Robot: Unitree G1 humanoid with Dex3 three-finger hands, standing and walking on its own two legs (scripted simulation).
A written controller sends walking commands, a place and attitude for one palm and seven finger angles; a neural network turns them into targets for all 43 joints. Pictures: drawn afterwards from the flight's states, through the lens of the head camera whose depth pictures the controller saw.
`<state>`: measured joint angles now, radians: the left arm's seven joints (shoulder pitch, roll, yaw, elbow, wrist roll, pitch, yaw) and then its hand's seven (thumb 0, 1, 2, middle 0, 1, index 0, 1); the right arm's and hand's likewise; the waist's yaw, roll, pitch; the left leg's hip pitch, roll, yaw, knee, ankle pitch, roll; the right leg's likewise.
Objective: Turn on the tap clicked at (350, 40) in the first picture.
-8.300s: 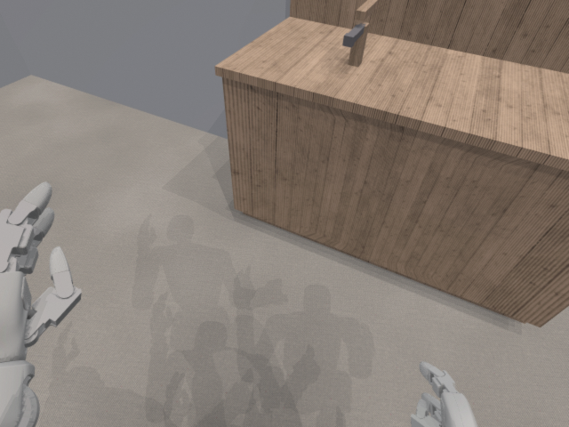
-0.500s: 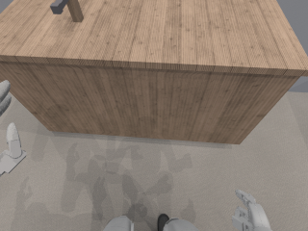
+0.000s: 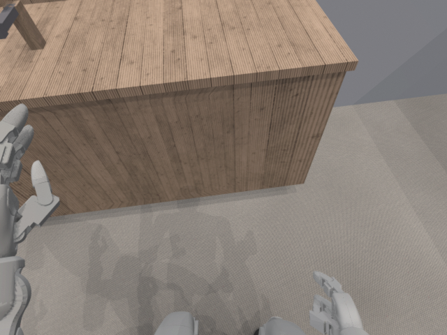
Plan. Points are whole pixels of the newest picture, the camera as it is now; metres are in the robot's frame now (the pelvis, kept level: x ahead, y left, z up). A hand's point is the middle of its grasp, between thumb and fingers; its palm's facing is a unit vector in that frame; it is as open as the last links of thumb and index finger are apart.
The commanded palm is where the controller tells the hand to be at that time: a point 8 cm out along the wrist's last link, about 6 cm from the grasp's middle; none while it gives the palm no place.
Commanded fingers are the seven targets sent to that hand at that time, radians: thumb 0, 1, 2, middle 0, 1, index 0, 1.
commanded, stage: turn to face it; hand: left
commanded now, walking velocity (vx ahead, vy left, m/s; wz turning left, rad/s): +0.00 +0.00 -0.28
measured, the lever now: out of the picture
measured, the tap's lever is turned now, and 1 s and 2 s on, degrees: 0 0 0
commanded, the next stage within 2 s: take the last steps up to it in 0.08 s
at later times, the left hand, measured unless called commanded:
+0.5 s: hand (57, 218) +0.22 +0.21 +0.18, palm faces +0.36 -0.84 -0.40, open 7.5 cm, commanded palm +0.18 +0.25 +0.20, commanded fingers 0.00 0.90 0.90 -0.20 -0.30 -0.20 -0.30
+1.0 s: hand (35, 161) +0.30 +0.27 +0.19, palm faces +0.34 -0.85 -0.41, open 7.5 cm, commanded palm +0.24 +0.31 +0.20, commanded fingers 0.00 0.90 0.90 -0.20 -0.30 -0.20 -0.30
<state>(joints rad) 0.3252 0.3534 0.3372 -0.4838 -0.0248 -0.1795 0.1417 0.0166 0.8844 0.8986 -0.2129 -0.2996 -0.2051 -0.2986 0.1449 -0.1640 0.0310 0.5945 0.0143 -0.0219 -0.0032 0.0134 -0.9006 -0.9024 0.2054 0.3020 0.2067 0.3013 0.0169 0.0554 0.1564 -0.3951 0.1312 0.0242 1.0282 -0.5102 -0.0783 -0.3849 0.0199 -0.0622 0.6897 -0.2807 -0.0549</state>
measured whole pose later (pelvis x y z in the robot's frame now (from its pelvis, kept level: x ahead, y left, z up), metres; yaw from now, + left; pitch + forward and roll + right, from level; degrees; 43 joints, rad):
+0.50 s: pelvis -0.01 -0.01 +0.01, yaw -6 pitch -1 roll -1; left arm 0.47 0.34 0.35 -0.42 0.01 -0.21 0.16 0.02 0.89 0.90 -0.21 -0.30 -0.20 -0.30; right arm 0.27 -0.19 0.00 0.63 0.01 -0.06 -0.05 0.01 -0.90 -0.90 0.20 0.30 0.20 0.30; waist 0.00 0.04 -0.03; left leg -0.24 0.06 0.04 0.64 -0.37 -0.01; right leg -0.26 -0.01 -0.10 0.55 -0.31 -0.01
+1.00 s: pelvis +0.05 +0.05 +0.02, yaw -5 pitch +0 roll +0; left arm 0.43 0.36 0.37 -0.47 -0.01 -0.23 0.16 0.02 0.88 0.90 -0.21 -0.30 -0.20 -0.30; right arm 0.20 -0.16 -0.02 0.64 0.01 -0.11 -0.05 0.01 -0.90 -0.90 0.20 0.30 0.20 0.30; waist 0.00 0.00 0.06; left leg -0.25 0.04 0.13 0.54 -0.28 0.03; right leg -0.39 -0.06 -0.11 0.89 -0.48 0.01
